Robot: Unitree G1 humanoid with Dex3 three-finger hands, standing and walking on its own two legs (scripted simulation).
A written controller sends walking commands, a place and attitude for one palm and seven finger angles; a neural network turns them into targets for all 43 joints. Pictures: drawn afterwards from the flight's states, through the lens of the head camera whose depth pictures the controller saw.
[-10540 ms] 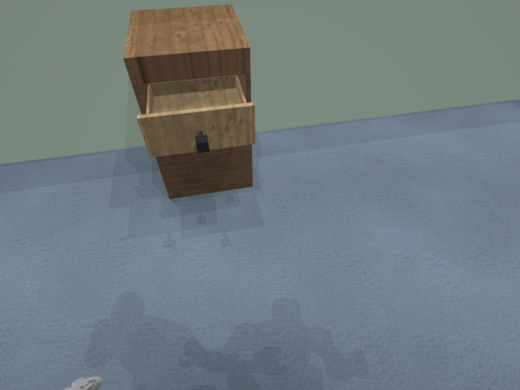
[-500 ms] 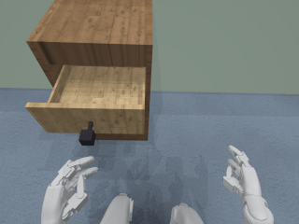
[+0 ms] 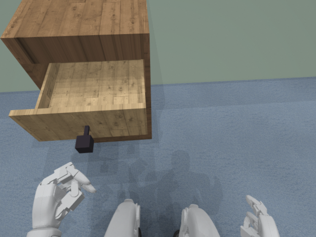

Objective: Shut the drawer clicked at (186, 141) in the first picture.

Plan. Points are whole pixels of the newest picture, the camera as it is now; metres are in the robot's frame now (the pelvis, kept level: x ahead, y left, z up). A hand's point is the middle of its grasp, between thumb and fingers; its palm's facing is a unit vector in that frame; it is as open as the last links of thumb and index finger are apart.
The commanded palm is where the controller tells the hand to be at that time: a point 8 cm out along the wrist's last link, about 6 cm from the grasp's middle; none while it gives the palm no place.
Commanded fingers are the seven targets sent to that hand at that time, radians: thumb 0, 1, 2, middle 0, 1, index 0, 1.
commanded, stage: raise the hand and make a fist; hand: left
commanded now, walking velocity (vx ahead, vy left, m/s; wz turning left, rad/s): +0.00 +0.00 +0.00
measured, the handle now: (85, 138) +0.40 +0.25 -0.09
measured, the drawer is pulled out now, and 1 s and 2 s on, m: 0.21 0.21 0.21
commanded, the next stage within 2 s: bring the fist close to the handle in 0.90 s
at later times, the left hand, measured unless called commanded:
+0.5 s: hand (85, 189) +0.23 +0.18 +0.01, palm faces +0.11 -0.99 -0.01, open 3.3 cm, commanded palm +0.20 +0.23 +0.02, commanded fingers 0.00 0.90 0.90 -1.40 -1.60 -1.40 -1.60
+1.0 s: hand (87, 190) +0.22 +0.17 +0.01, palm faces +0.11 -0.99 -0.03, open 3.3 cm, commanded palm +0.20 +0.23 +0.01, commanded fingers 0.00 0.90 0.90 -1.40 -1.60 -1.40 -1.60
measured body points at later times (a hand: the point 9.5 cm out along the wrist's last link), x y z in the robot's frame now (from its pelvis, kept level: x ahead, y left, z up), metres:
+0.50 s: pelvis +0.01 +0.02 -0.01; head +0.11 +0.04 +0.42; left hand +0.21 +0.23 +0.02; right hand +0.23 -0.19 -0.10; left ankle +0.05 +0.11 -0.61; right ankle +0.04 -0.10 -0.61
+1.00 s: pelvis +0.01 +0.01 -0.02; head +0.12 +0.03 +0.42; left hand +0.21 +0.23 +0.02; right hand +0.22 -0.22 -0.10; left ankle +0.05 +0.11 -0.61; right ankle +0.04 -0.10 -0.61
